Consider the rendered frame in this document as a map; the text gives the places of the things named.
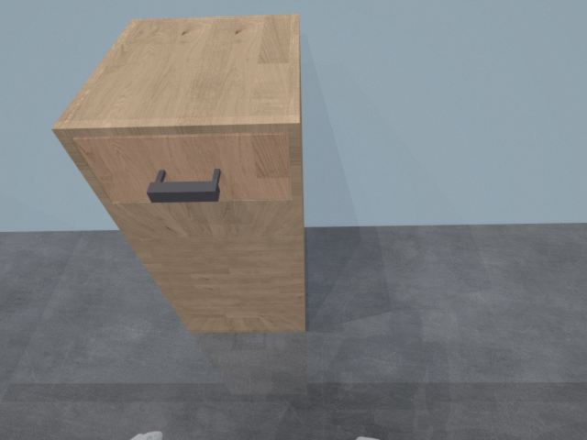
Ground drawer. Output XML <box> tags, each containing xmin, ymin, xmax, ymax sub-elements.
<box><xmin>72</xmin><ymin>132</ymin><xmax>291</xmax><ymax>202</ymax></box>

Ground cabinet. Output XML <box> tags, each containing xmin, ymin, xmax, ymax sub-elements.
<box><xmin>51</xmin><ymin>14</ymin><xmax>305</xmax><ymax>333</ymax></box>

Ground handle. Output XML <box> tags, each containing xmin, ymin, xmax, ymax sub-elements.
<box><xmin>147</xmin><ymin>169</ymin><xmax>221</xmax><ymax>203</ymax></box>

